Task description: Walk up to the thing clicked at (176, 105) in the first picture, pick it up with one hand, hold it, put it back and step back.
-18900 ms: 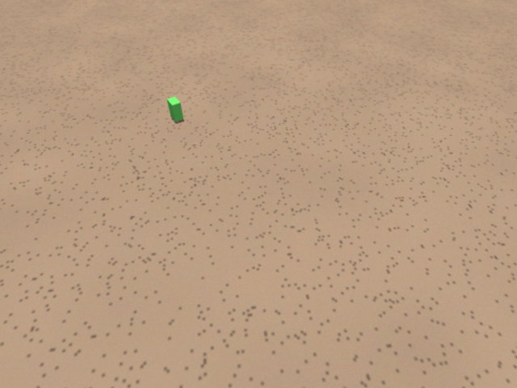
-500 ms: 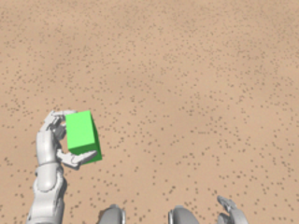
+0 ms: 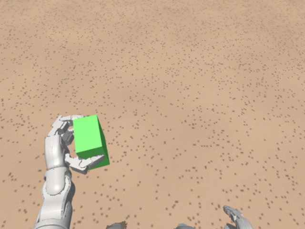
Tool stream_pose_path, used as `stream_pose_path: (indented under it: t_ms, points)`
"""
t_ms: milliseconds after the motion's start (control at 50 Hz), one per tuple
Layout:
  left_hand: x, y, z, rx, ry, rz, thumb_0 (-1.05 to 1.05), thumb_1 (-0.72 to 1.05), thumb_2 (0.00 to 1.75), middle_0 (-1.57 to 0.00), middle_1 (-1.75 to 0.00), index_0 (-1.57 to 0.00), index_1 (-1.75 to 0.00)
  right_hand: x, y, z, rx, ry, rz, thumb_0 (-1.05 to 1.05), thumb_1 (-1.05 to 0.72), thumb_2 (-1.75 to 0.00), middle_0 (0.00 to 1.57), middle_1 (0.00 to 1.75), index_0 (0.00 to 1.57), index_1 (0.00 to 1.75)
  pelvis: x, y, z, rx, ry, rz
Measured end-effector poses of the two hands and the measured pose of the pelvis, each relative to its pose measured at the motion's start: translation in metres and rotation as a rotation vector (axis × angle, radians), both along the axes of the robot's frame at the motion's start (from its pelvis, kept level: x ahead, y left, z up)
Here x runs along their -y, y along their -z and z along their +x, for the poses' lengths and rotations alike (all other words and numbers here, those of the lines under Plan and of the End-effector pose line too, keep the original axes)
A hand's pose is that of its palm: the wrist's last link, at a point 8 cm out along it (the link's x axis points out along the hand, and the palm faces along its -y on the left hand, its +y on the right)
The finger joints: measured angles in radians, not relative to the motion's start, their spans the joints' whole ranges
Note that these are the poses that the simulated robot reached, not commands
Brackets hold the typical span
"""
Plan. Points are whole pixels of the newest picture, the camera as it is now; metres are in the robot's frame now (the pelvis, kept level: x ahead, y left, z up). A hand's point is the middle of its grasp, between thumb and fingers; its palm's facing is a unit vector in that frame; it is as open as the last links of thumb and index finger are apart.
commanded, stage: hold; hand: left
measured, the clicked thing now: (92, 143) +0.35 +0.15 +0.01
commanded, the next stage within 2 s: crouch in 0.54 s
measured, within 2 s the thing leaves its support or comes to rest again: neither
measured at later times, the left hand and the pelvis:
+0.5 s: hand (81, 139) +0.34 +0.17 +0.05, palm faces +0.25 -0.97 -0.03, open 12.4 cm; pelvis +0.00 +0.00 +0.01, yaw +0 degrees
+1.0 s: hand (82, 146) +0.35 +0.18 +0.01, palm faces +0.33 -0.95 -0.01, open 12.4 cm; pelvis -0.01 +0.00 +0.00, yaw +0 degrees
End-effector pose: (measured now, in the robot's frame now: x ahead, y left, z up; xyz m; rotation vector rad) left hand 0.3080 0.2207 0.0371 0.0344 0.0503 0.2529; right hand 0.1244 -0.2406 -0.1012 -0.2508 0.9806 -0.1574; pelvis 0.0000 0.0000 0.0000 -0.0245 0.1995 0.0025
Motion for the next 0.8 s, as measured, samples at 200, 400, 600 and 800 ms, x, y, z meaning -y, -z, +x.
stream_pose_path:
  t_ms: [200, 400, 600, 800]
  points:
    - [0.002, -0.009, 0.0, 0.009, -0.004, -0.005, -0.02, -0.61, 0.97, -0.48, -0.98, -0.54, -1.05, 0.001, -0.005, -0.001, -0.003, 0.004, 0.009, 0.01, -0.91, -0.9, 0.2, 0.3, 0.2, 0.3, 0.001, -0.007, 0.001, 0.021, 0.002, 0.004]
    - [0.003, -0.016, 0.0, 0.011, 0.003, -0.004, -0.02, -0.61, 0.97, -0.47, -0.99, -0.53, -1.06, -0.001, -0.01, 0.0, 0.002, 0.007, 0.019, 0.01, -0.92, -0.9, 0.2, 0.3, 0.2, 0.3, 0.001, -0.011, 0.001, 0.04, 0.004, 0.005]
    - [0.003, -0.024, 0.002, 0.02, 0.003, -0.007, -0.02, -0.61, 0.97, -0.47, -0.99, -0.53, -1.06, -0.003, -0.015, 0.002, 0.011, 0.009, 0.022, 0.01, -0.91, -0.9, 0.2, 0.3, 0.2, 0.3, -0.001, -0.016, 0.003, 0.056, 0.006, 0.005]
    - [0.002, -0.024, 0.003, 0.018, -0.013, -0.022, -0.02, -0.61, 0.97, -0.47, -0.99, -0.53, -1.06, -0.003, -0.018, 0.003, 0.014, 0.006, 0.025, 0.01, -0.89, -0.9, 0.2, 0.3, 0.2, 0.3, -0.001, -0.018, 0.004, 0.059, 0.006, 0.006]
